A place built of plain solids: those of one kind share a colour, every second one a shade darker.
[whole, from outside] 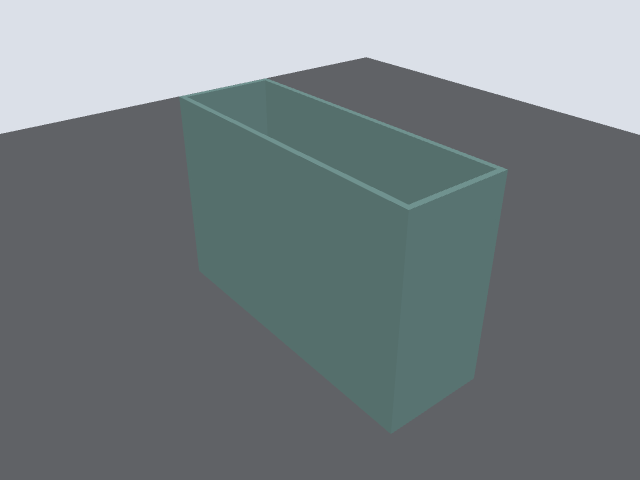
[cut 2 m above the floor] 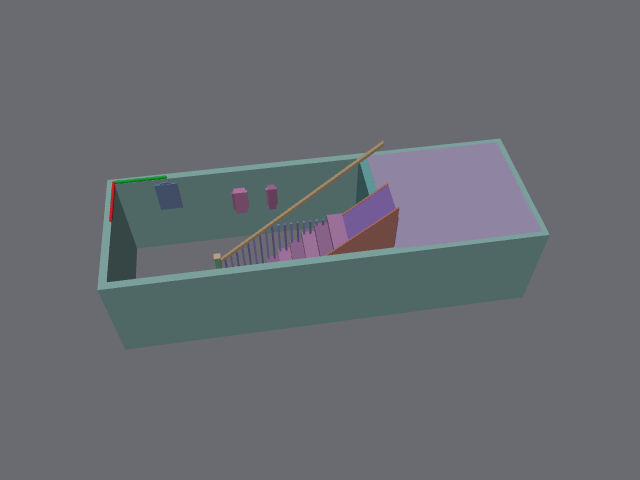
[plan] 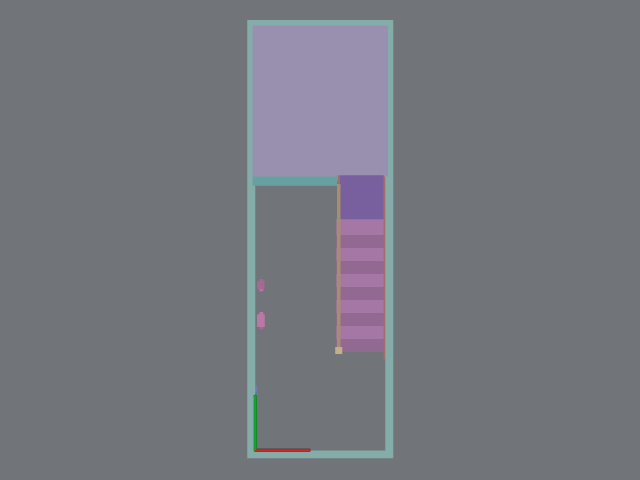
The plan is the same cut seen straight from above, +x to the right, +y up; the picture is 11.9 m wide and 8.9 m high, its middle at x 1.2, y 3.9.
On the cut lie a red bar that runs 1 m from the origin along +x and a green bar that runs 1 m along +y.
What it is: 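A row house's entrance hall, a dwelling of no particular year; the hall below, the landing 2.88 m above it, and between them a joiner's timber flight of 14 risers of about 0.206 m on goings of about 0.241 m, 0.81 m clear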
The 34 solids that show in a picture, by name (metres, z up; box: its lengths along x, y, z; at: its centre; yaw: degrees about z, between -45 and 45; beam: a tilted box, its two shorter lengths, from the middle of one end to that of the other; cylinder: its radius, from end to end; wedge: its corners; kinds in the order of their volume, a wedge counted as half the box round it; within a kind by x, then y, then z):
{
 "upper_1": {"box": [2.51, 2.8, 2.94], "at": [1.21, 6.48, 1.42]},
 "wall_1": {"box": [0.15, 8.13, 5.35], "at": [-0.07, 3.92, 2.62]},
 "wall_2": {"box": [2.71, 0.15, 5.35], "at": [1.21, -0.07, 2.62]},
 "wall_3": {"box": [2.71, 0.15, 5.35], "at": [1.21, 7.91, 2.62]},
 "wall_4": {"box": [0.15, 8.13, 5.35], "at": [2.48, 3.92, 2.62]},
 "carriage_1": {"wedge": [[1.56, 1.88, -0.05], [1.56, 1.88, 0.01], [1.56, 5.1, -0.05], [1.56, 5.1, 2.76], [2.38, 1.88, -0.05], [2.38, 1.88, 0.01], [2.38, 5.1, -0.05], [2.38, 5.1, 2.76]]},
 "upper_edge_1": {"box": [1.57, 0.17, 2.94], "at": [0.73, 4.99, 1.42]},
 "string_1": {"wedge": [[1.53, 1.85, -0.05], [1.53, 1.85, 0.0], [1.53, 5.1, -0.05], [1.53, 5.1, 2.77], [1.57, 1.85, -0.05], [1.57, 1.85, 0.0], [1.57, 5.1, -0.05], [1.57, 5.1, 2.77]]},
 "string_2": {"wedge": [[2.38, 1.7, -0.05], [2.38, 1.7, 0.16], [2.38, 5.08, -0.05], [2.38, 5.08, 3.05], [2.41, 1.7, -0.05], [2.41, 1.7, 0.16], [2.41, 5.08, -0.05], [2.41, 5.08, 3.05]]},
 "rail_1": {"wedge": [[1.52, 1.9, 1.11], [1.52, 1.9, 1.18], [1.52, 4.94, 3.71], [1.52, 4.94, 3.78], [1.58, 1.9, 1.11], [1.58, 1.9, 1.18], [1.58, 4.94, 3.71], [1.58, 4.94, 3.78]]},
 "tread_1": {"wedge": [[1.5, 1.82, 0.11], [1.5, 1.82, 0.21], [1.5, 2.12, 0.11], [1.5, 2.12, 0.21], [2.39, 1.82, 0.11], [2.39, 1.82, 0.21], [2.39, 2.12, 0.11], [2.39, 2.12, 0.21]]},
 "tread_2": {"wedge": [[1.5, 2.07, 0.31], [1.5, 2.07, 0.41], [1.5, 2.36, 0.31], [1.5, 2.36, 0.41], [2.39, 2.07, 0.31], [2.39, 2.07, 0.41], [2.39, 2.36, 0.31], [2.39, 2.36, 0.41]]},
 "tread_3": {"wedge": [[1.5, 2.31, 0.52], [1.5, 2.31, 0.62], [1.5, 2.6, 0.52], [1.5, 2.6, 0.62], [2.39, 2.31, 0.52], [2.39, 2.31, 0.62], [2.39, 2.6, 0.52], [2.39, 2.6, 0.62]]},
 "tread_4": {"wedge": [[1.5, 2.55, 0.72], [1.5, 2.55, 0.82], [1.5, 2.84, 0.73], [1.5, 2.84, 0.83], [2.39, 2.55, 0.73], [2.39, 2.55, 0.83], [2.39, 2.84, 0.73], [2.39, 2.84, 0.83]]},
 "tread_5": {"wedge": [[1.5, 2.79, 0.93], [1.5, 2.79, 1.03], [1.5, 3.09, 0.93], [1.5, 3.09, 1.03], [2.39, 2.79, 0.93], [2.39, 2.79, 1.03], [2.39, 3.09, 0.93], [2.39, 3.09, 1.03]]},
 "tread_6": {"wedge": [[1.5, 3.03, 1.14], [1.5, 3.03, 1.24], [1.5, 3.33, 1.14], [1.5, 3.33, 1.24], [2.39, 3.03, 1.14], [2.39, 3.03, 1.24], [2.39, 3.33, 1.14], [2.39, 3.33, 1.24]]},
 "tread_7": {"wedge": [[1.5, 3.27, 1.34], [1.5, 3.27, 1.44], [1.5, 3.57, 1.34], [1.5, 3.57, 1.44], [2.39, 3.27, 1.35], [2.39, 3.27, 1.45], [2.39, 3.57, 1.35], [2.39, 3.57, 1.45]]},
 "tread_8": {"wedge": [[1.5, 3.51, 1.55], [1.5, 3.51, 1.65], [1.5, 3.81, 1.55], [1.5, 3.81, 1.65], [2.39, 3.51, 1.55], [2.39, 3.51, 1.65], [2.39, 3.81, 1.55], [2.39, 3.81, 1.65]]},
 "tread_9": {"wedge": [[1.5, 3.75, 1.76], [1.5, 3.75, 1.86], [1.5, 4.05, 1.76], [1.5, 4.05, 1.86], [2.39, 3.75, 1.76], [2.39, 3.75, 1.86], [2.39, 4.05, 1.76], [2.39, 4.05, 1.86]]},
 "tread_10": {"wedge": [[1.5, 3.99, 1.96], [1.5, 3.99, 2.06], [1.5, 4.29, 1.96], [1.5, 4.29, 2.06], [2.39, 3.99, 1.96], [2.39, 3.99, 2.06], [2.39, 4.29, 1.96], [2.39, 4.29, 2.06]]},
 "coat_pegs_1": {"box": [0.15, 0.24, 0.61], "at": [0.1, 2.41, 1.25]},
 "coat_pegs_2": {"box": [0.15, 0.15, 0.6], "at": [0.1, 3.06, 1.26]},
 "bal_1": {"box": [0.04, 0.04, 1.01], "at": [1.55, 2.47, 1.12]},
 "bal_2": {"box": [0.04, 0.04, 0.91], "at": [1.55, 2.59, 1.27]},
 "bal_3": {"box": [0.04, 0.04, 1.01], "at": [1.55, 2.71, 1.32]},
 "bal_4": {"box": [0.04, 0.04, 0.91], "at": [1.55, 2.83, 1.48]},
 "bal_5": {"box": [0.04, 0.04, 1.01], "at": [1.55, 2.96, 1.53]},
 "bal_6": {"box": [0.04, 0.04, 0.91], "at": [1.55, 3.08, 1.68]},
 "bal_7": {"box": [0.04, 0.04, 1.01], "at": [1.55, 3.2, 1.73]},
 "bal_8": {"box": [0.04, 0.04, 0.91], "at": [1.55, 3.32, 1.89]},
 "bal_9": {"box": [0.04, 0.04, 1.01], "at": [1.55, 3.44, 1.94]},
 "wall_mirror_1": {"box": [0.034, 0.45, 0.71], "at": [0.02, 0.97, 1.52]},
 "newel_foot_block_1": {"box": [0.12, 0.12, 0.3], "at": [1.55, 1.85, 1.13]},
 "newel_foot_cap_1": {"box": [0.13, 0.13, 0.023], "at": [1.55, 1.85, 1.29]}
}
